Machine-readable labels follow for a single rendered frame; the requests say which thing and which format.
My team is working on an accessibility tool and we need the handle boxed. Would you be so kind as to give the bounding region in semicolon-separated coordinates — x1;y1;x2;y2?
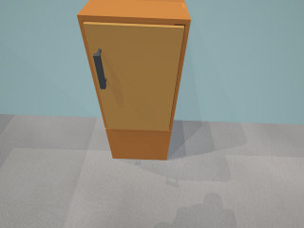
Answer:
93;48;106;89

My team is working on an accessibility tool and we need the cupboard door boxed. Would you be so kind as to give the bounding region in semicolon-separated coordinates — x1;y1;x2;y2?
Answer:
83;22;184;131

